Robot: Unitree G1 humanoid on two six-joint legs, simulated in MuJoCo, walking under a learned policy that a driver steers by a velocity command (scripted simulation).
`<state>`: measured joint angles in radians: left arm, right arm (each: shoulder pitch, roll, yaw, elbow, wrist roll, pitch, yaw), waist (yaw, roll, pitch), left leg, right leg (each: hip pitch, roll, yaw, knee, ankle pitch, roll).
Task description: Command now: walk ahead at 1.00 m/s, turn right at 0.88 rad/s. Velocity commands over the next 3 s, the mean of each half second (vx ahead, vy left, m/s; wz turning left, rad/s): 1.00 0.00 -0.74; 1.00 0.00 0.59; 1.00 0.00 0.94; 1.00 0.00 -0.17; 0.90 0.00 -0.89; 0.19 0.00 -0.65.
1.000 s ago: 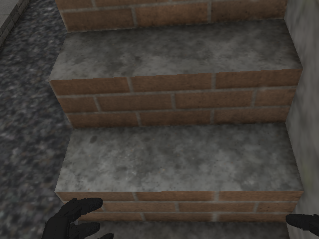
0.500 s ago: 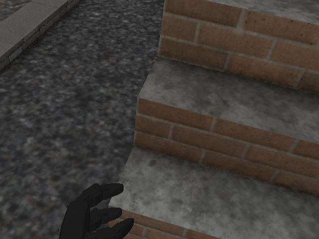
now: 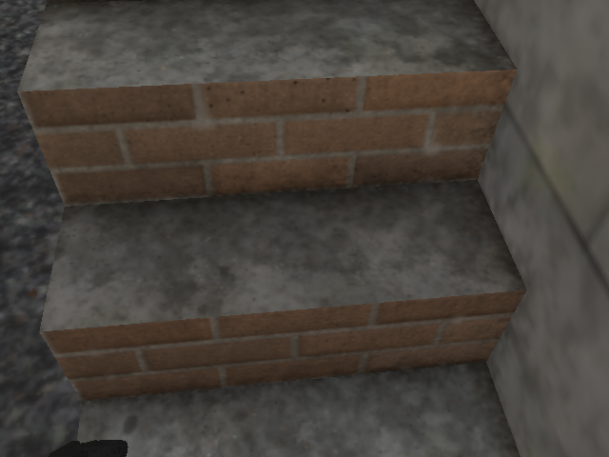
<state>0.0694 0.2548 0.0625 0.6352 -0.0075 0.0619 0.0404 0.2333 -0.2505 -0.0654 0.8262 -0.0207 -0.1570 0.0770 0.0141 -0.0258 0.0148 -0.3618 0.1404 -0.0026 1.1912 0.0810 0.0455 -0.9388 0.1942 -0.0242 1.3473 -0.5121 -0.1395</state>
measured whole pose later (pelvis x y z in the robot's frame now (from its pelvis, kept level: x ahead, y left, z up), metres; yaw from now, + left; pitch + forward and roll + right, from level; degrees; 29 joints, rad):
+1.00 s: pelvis +0.05 -0.05 +0.08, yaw +5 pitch +5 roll +2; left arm -0.03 0.12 -0.05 0.45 0.00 -0.06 0.07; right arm 0.19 -0.25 -0.09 0.74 -0.05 0.03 -0.03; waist -0.03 0.08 -0.01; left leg -0.69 -0.25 -0.10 1.08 -0.44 0.10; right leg -0.46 -0.06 0.05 0.95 -0.55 0.00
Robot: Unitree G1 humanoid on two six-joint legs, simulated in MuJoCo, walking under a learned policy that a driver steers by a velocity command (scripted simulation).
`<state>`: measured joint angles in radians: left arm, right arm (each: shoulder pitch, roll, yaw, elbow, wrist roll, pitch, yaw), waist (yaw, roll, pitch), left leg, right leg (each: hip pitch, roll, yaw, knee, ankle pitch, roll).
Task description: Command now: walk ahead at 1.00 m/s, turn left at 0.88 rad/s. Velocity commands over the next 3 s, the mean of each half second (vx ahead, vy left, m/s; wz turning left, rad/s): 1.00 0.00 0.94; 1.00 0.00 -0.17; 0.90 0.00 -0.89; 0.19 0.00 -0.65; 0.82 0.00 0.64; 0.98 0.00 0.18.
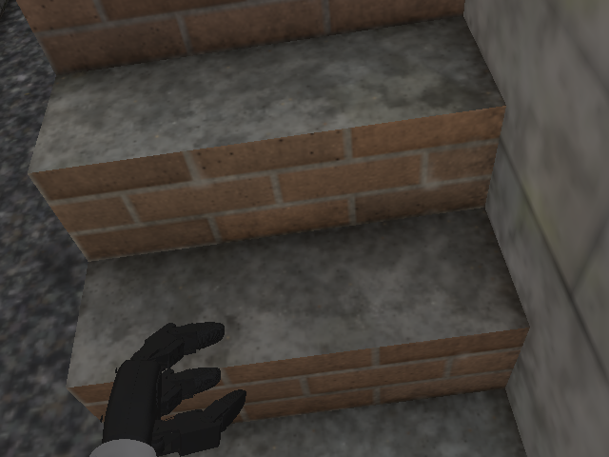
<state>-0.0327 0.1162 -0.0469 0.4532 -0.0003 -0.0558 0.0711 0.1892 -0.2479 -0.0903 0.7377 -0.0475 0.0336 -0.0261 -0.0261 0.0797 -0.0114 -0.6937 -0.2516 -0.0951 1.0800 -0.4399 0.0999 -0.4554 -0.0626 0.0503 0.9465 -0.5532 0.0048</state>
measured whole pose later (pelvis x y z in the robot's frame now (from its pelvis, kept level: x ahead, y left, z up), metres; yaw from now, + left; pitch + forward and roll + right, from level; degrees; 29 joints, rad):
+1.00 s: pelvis +0.04 +0.06 +0.05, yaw +15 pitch +2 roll +4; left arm -0.09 0.20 0.02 0.57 -0.07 -0.04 0.02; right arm 0.01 -0.11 0.03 0.53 -0.05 -0.02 0.01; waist -0.03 -0.05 -0.01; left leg -0.28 0.02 0.26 0.55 -0.29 0.01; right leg -0.39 0.04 0.24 0.73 -0.36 -0.01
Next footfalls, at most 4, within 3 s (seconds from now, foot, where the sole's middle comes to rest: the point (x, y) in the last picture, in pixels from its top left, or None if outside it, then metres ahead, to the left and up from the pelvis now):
0.16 left None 0.03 0.11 -0.72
0.46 right None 0.12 -0.03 -0.71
0.62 left None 0.04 0.19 -0.71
2.24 left None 0.05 0.22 -0.71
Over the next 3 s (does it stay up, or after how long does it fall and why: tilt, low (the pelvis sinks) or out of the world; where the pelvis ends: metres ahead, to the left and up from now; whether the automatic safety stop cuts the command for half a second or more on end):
stays up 0.23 0.22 0.15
